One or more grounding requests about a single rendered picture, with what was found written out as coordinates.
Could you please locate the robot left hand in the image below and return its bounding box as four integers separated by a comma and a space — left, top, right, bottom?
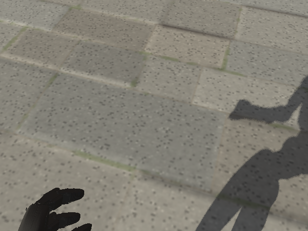
18, 188, 92, 231

